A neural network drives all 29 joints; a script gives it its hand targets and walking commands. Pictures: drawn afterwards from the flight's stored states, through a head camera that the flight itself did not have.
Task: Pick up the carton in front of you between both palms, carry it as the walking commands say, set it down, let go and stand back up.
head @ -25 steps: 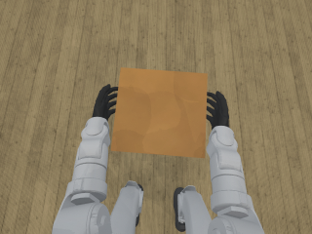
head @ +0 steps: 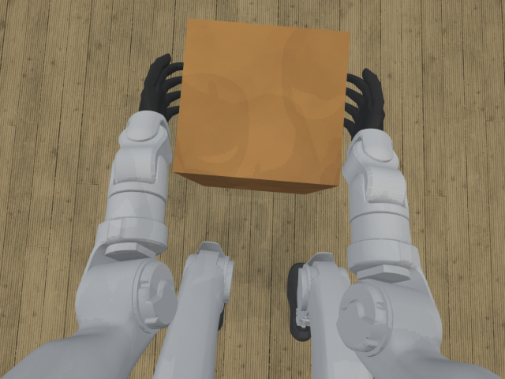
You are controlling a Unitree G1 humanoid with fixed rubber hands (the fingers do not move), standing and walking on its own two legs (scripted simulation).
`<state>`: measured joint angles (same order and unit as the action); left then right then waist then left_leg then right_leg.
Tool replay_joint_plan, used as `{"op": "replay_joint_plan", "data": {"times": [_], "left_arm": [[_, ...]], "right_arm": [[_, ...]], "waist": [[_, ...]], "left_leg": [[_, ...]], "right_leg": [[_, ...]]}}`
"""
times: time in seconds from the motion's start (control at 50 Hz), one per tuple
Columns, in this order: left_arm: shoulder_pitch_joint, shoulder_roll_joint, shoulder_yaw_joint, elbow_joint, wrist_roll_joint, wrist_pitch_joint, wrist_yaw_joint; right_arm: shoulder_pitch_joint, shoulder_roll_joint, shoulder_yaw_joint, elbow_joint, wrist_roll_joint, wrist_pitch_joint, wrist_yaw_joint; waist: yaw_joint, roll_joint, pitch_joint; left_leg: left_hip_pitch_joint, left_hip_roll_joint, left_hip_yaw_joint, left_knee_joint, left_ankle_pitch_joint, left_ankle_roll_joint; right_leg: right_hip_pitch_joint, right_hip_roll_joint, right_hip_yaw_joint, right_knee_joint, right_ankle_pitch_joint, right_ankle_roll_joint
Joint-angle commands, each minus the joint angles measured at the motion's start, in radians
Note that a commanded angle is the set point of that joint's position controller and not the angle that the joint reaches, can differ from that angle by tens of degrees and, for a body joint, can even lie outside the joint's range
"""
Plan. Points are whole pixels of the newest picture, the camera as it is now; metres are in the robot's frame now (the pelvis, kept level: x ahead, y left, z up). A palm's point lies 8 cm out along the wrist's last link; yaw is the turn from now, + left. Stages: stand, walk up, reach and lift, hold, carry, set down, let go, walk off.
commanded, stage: set down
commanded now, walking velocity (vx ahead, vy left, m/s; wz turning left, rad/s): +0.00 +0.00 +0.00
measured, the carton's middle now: (259, 127) +0.50 +0.04 -0.17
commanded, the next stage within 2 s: none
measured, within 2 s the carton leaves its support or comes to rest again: rests again in 1.08 s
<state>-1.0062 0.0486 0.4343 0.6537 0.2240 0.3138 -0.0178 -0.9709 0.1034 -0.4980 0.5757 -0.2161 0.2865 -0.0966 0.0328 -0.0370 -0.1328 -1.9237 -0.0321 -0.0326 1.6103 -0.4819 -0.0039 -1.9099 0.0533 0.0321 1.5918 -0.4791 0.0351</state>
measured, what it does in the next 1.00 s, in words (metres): lowers itself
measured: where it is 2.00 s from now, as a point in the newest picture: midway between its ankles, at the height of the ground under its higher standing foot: (257, 311)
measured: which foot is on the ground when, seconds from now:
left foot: down 0.00-1.00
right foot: down 0.00-1.00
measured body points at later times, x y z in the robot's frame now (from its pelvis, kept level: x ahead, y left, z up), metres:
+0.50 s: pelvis -0.01 +0.00 -0.10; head +0.34 +0.04 +0.17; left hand +0.53 +0.21 -0.26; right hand +0.54 -0.09 -0.25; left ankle +0.09 +0.12 -0.50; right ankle +0.09 -0.13 -0.50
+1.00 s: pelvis -0.01 +0.00 -0.16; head +0.36 +0.04 +0.09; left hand +0.54 +0.21 -0.33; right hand +0.55 -0.09 -0.33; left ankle +0.09 +0.12 -0.50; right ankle +0.09 -0.13 -0.50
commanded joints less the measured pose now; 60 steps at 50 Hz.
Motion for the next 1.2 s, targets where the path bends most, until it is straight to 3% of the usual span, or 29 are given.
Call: {"op": "replay_joint_plan", "data": {"times": [0.0, 0.26, 0.56, 0.72, 0.78, 0.9, 1.1, 1.18], "left_arm": [[-0.595, -0.902, -0.517, 0.018, -0.145, -0.021, -0.239], [-0.744, -0.794, -0.49, 0.061, -0.171, -0.032, -0.235], [-0.933, -0.664, -0.534, 0.1, -0.26, -0.067, -0.219], [-1.045, -0.66, -0.633, 0.02, -0.369, -0.083, -0.2], [-1.025, -0.675, -0.619, 0.048, -0.371, -0.086, -0.204], [-0.943, -0.681, -0.535, 0.178, -0.31, -0.088, -0.227], [-1.048, -0.567, -0.5, 0.172, -0.318, -0.119, -0.236], [-1.011, -0.545, -0.465, 0.235, -0.289, -0.11, -0.246]], "right_arm": [[-0.656, 0.887, 0.564, 0.059, 0.125, -0.009, 0.21], [-0.818, 0.782, 0.535, 0.092, 0.157, -0.025, 0.173], [-1.016, 0.642, 0.555, 0.139, 0.256, -0.067, 0.155], [-1.11, 0.633, 0.641, 0.08, 0.356, -0.087, 0.146], [-1.069, 0.661, 0.618, 0.128, 0.347, -0.084, 0.153], [-1.048, 0.641, 0.544, 0.203, 0.304, -0.088, 0.181], [-1.075, 0.597, 0.513, 0.271, 0.314, -0.102, 0.167], [-1.063, 0.573, 0.484, 0.312, 0.297, -0.098, 0.17]], "waist": [[0.037, 0.038, -1.043], [0.047, 0.036, -1.004], [0.049, 0.059, -0.945], [0.06, 0.079, -1.132], [0.054, 0.07, -1.043], [0.051, 0.042, -0.782], [0.092, -0.019, -0.689], [0.091, -0.025, -0.551]], "left_leg": [[0.574, -0.119, 0.071, -0.105, 0.316, -0.025], [0.413, -0.106, 0.085, 0.068, 0.287, -0.025], [0.393, -0.072, 0.08, 0.268, 0.324, -0.03], [0.53, -0.062, 0.071, 0.357, 0.49, -0.03], [0.508, -0.064, 0.059, 0.369, 0.513, -0.026], [0.34, -0.065, 0.061, 0.38, 0.372, -0.017], [0.189, -0.048, 0.075, 0.402, 0.248, 0.0], [0.155, -0.047, 0.07, 0.403, 0.178, 0.009]], "right_leg": [[0.475, 0.141, -0.089, -0.058, 0.236, 0.007], [0.344, 0.134, -0.106, 0.125, 0.215, 0.006], [0.272, 0.113, -0.126, 0.342, 0.225, -0.008], [0.346, 0.109, -0.136, 0.438, 0.344, -0.016], [0.274, 0.112, -0.138, 0.456, 0.343, -0.013], [0.161, 0.112, -0.131, 0.46, 0.239, -0.016], [0.247, 0.109, -0.105, 0.484, 0.208, -0.025], [0.187, 0.11, -0.107, 0.474, 0.131, -0.026]]}}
